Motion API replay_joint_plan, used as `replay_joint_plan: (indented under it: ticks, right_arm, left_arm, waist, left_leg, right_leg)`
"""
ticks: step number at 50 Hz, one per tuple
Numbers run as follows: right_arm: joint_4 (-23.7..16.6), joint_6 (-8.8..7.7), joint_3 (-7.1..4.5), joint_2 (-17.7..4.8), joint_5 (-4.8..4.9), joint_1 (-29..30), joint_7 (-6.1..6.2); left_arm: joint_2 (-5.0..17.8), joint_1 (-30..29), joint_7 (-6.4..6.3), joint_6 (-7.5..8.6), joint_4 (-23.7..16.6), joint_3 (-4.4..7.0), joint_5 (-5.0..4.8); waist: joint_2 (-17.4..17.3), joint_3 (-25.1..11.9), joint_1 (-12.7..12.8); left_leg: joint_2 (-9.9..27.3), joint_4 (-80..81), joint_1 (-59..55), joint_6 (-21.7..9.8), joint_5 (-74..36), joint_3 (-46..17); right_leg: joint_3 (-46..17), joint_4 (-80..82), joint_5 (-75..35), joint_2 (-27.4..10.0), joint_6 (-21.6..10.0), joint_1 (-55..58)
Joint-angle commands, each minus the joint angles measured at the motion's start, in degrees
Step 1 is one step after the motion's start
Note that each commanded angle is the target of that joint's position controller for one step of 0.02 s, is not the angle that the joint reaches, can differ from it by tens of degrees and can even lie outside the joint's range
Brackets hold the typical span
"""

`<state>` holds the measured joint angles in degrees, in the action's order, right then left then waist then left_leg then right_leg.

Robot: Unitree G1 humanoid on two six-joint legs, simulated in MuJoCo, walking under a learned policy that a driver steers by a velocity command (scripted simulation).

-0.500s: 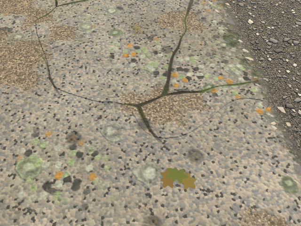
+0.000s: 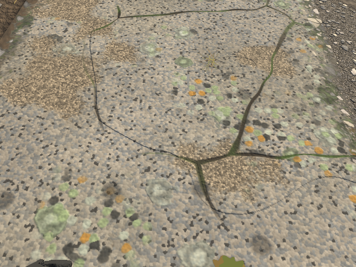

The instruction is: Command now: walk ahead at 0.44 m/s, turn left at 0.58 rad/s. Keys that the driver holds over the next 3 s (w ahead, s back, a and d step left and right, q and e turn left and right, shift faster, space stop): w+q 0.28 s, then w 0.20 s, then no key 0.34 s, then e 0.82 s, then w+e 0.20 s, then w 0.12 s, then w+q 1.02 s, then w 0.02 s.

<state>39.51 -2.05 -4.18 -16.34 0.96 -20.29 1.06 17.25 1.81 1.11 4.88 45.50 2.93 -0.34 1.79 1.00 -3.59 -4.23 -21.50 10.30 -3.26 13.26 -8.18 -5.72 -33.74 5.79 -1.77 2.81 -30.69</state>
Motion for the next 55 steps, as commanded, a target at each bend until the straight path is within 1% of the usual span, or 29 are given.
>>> replay_joint_plan:
  ticks: [1, 3, 5, 6, 7, 8, 9, 10, 12, 21, 24, 26, 27, 29, 30, 31, 32, 33, 34, 36, 38, 40, 43, 47, 49, 50, 51, 53, 55]
  right_arm:
    - [-3.3, -0.36, -3.01, -10.3, 0.24, -0.2, 0.26]
    - [-3.5, -0.10, -2.79, -9.5, 0.23, 0.5, 0.23]
    - [-4.0, 0.10, -1.70, -6.1, 0.18, 1.6, 0.34]
    - [-4.8, -0.05, -0.34, -2.2, -0.35, 1.6, 0.30]
    - [-7.9, -0.78, 0.41, -0.3, 0.82, -2.1, 0.30]
    - [-6.6, -1.04, -0.65, -6.1, 1.73, -3.4, 0.42]
    - [-6.1, -0.74, -1.47, -9.0, 1.34, 0.2, 0.39]
    - [-5.7, -0.41, -1.61, -8.8, 0.65, 1.9, 0.38]
    - [-6.4, -0.27, -1.54, -7.1, 0.31, 4.2, -0.27]
    - [-10.3, -1.18, 1.09, -1.1, 0.00, 14.2, -2.16]
    - [-11.9, -1.74, 1.55, -0.7, 0.35, 19.7, -3.29]
    - [-12.6, -2.12, 1.16, -1.7, 0.14, 20.8, -3.81]
    - [-12.3, -2.30, 0.57, -3.0, -0.29, 19.0, -3.92]
    - [-8.4, -2.34, -1.50, -6.8, -1.21, 6.7, -3.42]
    - [-6.8, -1.76, -2.46, -10.5, -2.10, 0.1, -2.34]
    - [-7.1, -1.14, -2.14, -14.4, -3.46, -0.7, -1.68]
    - [-6.9, -0.71, -1.56, -10.5, -2.62, -3.2, -1.95]
    - [-6.5, -0.56, -0.86, -8.8, -1.98, 0.9, -2.20]
    - [-6.0, -0.79, -0.28, -6.8, -1.12, 5.2, -2.22]
    - [-5.4, -1.15, 0.44, -4.6, -1.41, 10.7, -2.34]
    - [-4.5, -1.67, 0.27, -4.5, -2.40, 14.1, -2.69]
    - [-3.2, -1.91, 0.19, -4.7, -2.67, 15.8, -2.55]
    - [-0.8, -1.31, 0.21, -5.0, -2.72, 15.2, -1.84]
    - [1.1, 0.14, -0.29, -7.0, -1.81, 15.5, -0.61]
    - [2.5, 0.73, -0.30, -6.3, -1.07, 13.0, 0.15]
    - [2.8, 0.79, -0.37, -5.6, -1.62, 9.9, 0.54]
    - [2.0, 1.04, -0.10, -3.6, -2.07, 9.5, 1.16]
    - [-0.2, 1.69, -0.54, -4.6, -1.37, 17.3, 1.87]
    - [0.8, 2.24, -1.29, -5.3, -0.84, 14.2, 1.67]
  left_arm:
    - [5.2, -5.1, 0.23, 1.62, -5.2, 1.17, -0.48]
    - [6.5, -2.5, 0.37, 2.33, -4.7, 1.82, -0.63]
    - [7.8, 5.4, 0.02, 2.85, -2.5, 2.90, -0.24]
    - [10.8, 13.6, -0.47, 2.95, -1.4, 3.81, 0.56]
    - [16.5, 18.5, -0.41, 2.13, -0.1, 5.00, 1.44]
    - [13.0, 16.7, -0.10, 2.03, -0.3, 4.45, 0.38]
    - [8.8, 14.5, -0.27, 1.83, -1.4, 3.40, -0.07]
    - [6.7, 12.3, -0.36, 1.60, -1.8, 2.69, 0.24]
    - [4.5, 10.3, -0.73, 1.26, -1.5, 1.88, 0.86]
    - [7.7, 14.6, -0.72, 1.17, 2.2, 2.19, -0.24]
    - [8.9, 18.7, -0.66, 0.42, 4.1, 2.16, -1.10]
    - [9.6, 19.6, -0.73, -0.53, 5.0, 2.15, -1.22]
    - [10.5, 19.5, -0.91, -0.93, 5.2, 2.31, -1.26]
    - [10.7, 18.3, -1.35, -1.26, 5.0, 2.11, -1.38]
    - [8.5, 18.2, -1.48, -0.69, 3.4, 1.21, -0.02]
    - [1.3, 26.5, -0.36, 0.04, 2.7, -1.50, 1.85]
    - [6.7, 27.0, -0.04, 0.23, 5.5, -0.31, 0.22]
    - [9.0, 20.6, -0.07, -0.09, 3.3, 0.54, -1.52]
    - [7.3, 16.6, -0.59, -0.39, 2.0, 0.07, -1.36]
    - [5.9, 17.0, -1.46, -2.05, 2.8, 0.18, -0.31]
    - [2.8, 20.4, -2.10, -3.80, 4.1, -0.38, 0.05]
    - [2.1, 19.3, -2.68, -4.57, 3.8, -0.64, 0.71]
    - [3.2, 16.3, -2.70, -5.57, 3.4, -0.34, 0.69]
    - [6.0, 10.4, -2.39, -6.26, 0.4, 0.84, 0.80]
    - [6.9, 9.4, -2.30, -6.08, -1.2, 1.20, 1.21]
    - [10.0, 8.7, -2.46, -5.92, -2.2, 1.87, 1.17]
    - [12.7, 8.6, -2.62, -6.03, -2.2, 2.86, 0.41]
    - [10.6, 12.7, -2.47, -4.90, -1.8, 2.63, 1.44]
    - [10.6, 10.2, -2.63, -3.52, -2.9, 2.93, 0.67]
  waist:
    - [-9.1, -1.6, 0.3]
    - [-10.3, -2.0, 2.0]
    - [-9.9, -4.2, 6.0]
    - [-2.8, -9.6, 9.1]
    - [14.6, -12.5, 6.9]
    - [12.5, -8.5, 6.8]
    - [8.1, -3.5, 7.7]
    - [5.0, -1.6, 7.1]
    - [4.7, 0.5, 5.9]
    - [2.2, 2.2, 7.5]
    - [1.9, 3.7, 9.1]
    - [2.7, 3.8, 8.1]
    - [4.0, 1.9, 6.4]
    - [3.8, -6.3, -1.1]
    - [0.0, -12.8, -3.4]
    - [-16.2, -23.1, 1.2]
    - [-11.0, -32.4, -2.2]
    - [-9.1, -23.7, -1.6]
    - [-7.0, -15.6, 0.1]
    - [-4.9, -9.2, 4.4]
    - [-6.2, -8.5, 7.5]
    - [-8.1, -8.3, 7.8]
    - [-8.9, -8.7, 6.4]
    - [-8.4, -2.6, 5.5]
    - [-5.4, -0.4, 5.2]
    - [2.2, 0.2, 2.8]
    - [12.6, -0.2, 1.4]
    - [14.5, -0.6, 7.1]
    - [8.6, -3.8, 5.0]
  left_leg:
    - [12.5, 5.8, 2.0, -8.5, 2.7, -13.9]
    - [12.4, 2.9, 2.0, -7.6, 3.3, -16.2]
    - [8.9, -4.6, 5.8, -4.9, 5.1, -14.9]
    - [4.8, -19.9, 12.7, -2.1, 10.1, -9.2]
    - [-1.6, -36.9, 30.7, 0.6, 23.1, -1.5]
    - [3.1, -46.2, 38.0, 1.5, 20.3, -2.0]
    - [5.2, -49.1, 39.5, 1.7, 14.9, -1.6]
    - [6.8, -48.9, 37.6, 2.0, 10.4, -0.7]
    - [9.4, -46.1, 34.3, 2.2, 4.9, -0.1]
    - [8.8, -22.5, 29.9, 3.1, -11.0, 5.6]
    - [7.9, -15.4, 27.3, 2.2, -12.2, 8.6]
    - [6.2, -11.4, 24.4, 0.6, -10.1, 9.5]
    - [4.5, -9.8, 20.3, -0.5, -9.0, 10.3]
    - [1.8, -4.0, 0.9, -3.6, -18.3, 11.6]
    - [9.4, -8.2, -15.4, -6.0, -37.0, 4.5]
    - [29.1, -11.2, -36.4, -18.1, -59.1, -19.2]
    - [30.0, -8.7, -35.5, -20.2, -55.9, -24.4]
    - [26.0, -7.0, -28.9, -17.2, -54.9, -15.0]
    - [22.3, -4.7, -20.5, -14.5, -51.1, -9.7]
    - [18.6, 0.6, -5.4, -12.1, -45.1, -4.0]
    - [16.9, 3.5, 4.3, -11.9, -43.4, 0.7]
    - [15.9, 4.3, 7.8, -11.7, -40.8, 3.2]
    - [16.4, 6.2, 8.5, -10.5, -23.8, 3.6]
    - [16.2, 5.7, 10.8, -7.6, 3.8, 2.7]
    - [15.1, 1.3, 9.1, -4.5, 5.5, 3.0]
    - [10.9, -5.7, 9.3, -1.4, 6.3, 6.9]
    - [2.8, -13.6, 11.6, 2.7, 8.3, 14.5]
    - [0.0, -29.8, 19.7, 4.0, 19.5, 8.7]
    - [2.0, -39.9, 22.8, 4.5, 20.5, 4.1]
  right_leg:
    - [1.3, 3.7, -1.2, 2.2, -0.1, 5.3]
    - [1.5, 5.7, 0.9, 2.4, -1.4, 9.7]
    - [1.4, 9.2, 1.3, 0.2, -3.7, 21.2]
    - [-8.3, 10.8, 7.6, -9.3, -7.2, 33.2]
    - [-33.9, 18.3, 26.1, -21.1, -15.7, 44.8]
    - [-39.9, 20.8, 36.9, -22.8, -17.3, 42.8]
    - [-31.4, 20.3, 32.8, -20.2, -15.1, 38.5]
    - [-23.2, 20.3, 24.1, -17.1, -13.1, 34.5]
    - [-12.9, 21.8, 11.0, -13.5, -11.6, 28.8]
    - [4.5, 25.2, -10.6, -10.7, -13.0, 27.0]
    - [5.4, 25.0, -11.6, -12.0, -12.8, 29.5]
    - [6.2, 21.4, -22.9, -12.8, -11.6, 32.4]
    - [6.9, 17.5, -32.6, -12.6, -10.6, 33.8]
    - [9.9, 2.5, -43.2, -9.3, -7.2, 30.7]
    - [10.8, -10.5, -27.3, -6.3, -4.6, 19.6]
    - [9.5, -34.1, 28.3, 2.3, -0.5, -0.9]
    - [-1.3, -42.0, 34.8, 2.4, -0.4, -0.9]
    - [-0.3, -42.1, 31.6, -0.8, -0.6, -4.5]
    - [1.7, -37.8, 27.7, -2.6, -0.4, -6.3]
    - [1.9, -31.1, 22.1, -4.9, 0.6, 1.0]
    - [3.5, -23.8, 18.7, -4.0, 1.7, 10.3]
    - [4.1, -15.8, 15.6, -3.3, 2.1, 14.3]
    - [4.1, -8.9, 7.0, -3.2, 1.2, 17.7]
    - [6.2, -3.5, 7.1, -1.4, -2.0, 17.5]
    - [3.9, 1.9, 1.5, -2.7, -4.7, 16.3]
    - [-1.4, 5.7, -9.3, -6.5, -7.1, 15.9]
    - [-10.2, 11.4, -5.6, -10.7, -12.6, 14.9]
    - [-22.6, 17.5, -6.4, -16.7, -19.4, 19.1]
    - [-19.1, 14.4, -15.6, -15.6, -18.4, 22.7]
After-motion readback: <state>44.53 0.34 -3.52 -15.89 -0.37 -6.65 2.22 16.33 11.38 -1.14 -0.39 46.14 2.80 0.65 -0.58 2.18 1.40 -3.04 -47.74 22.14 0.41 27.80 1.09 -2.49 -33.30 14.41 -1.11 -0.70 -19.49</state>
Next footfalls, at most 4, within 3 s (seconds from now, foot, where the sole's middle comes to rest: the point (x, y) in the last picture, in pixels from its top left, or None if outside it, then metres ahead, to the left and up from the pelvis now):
0.12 right None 0.19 -0.15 -0.78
0.60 left None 0.43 0.17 -0.78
0.98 right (182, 259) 0.50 -0.06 -0.78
1.32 left None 0.44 0.19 -0.78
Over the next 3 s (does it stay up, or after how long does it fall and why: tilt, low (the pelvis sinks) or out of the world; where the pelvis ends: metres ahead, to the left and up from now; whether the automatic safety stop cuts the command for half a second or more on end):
stays up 1.02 -0.12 0.00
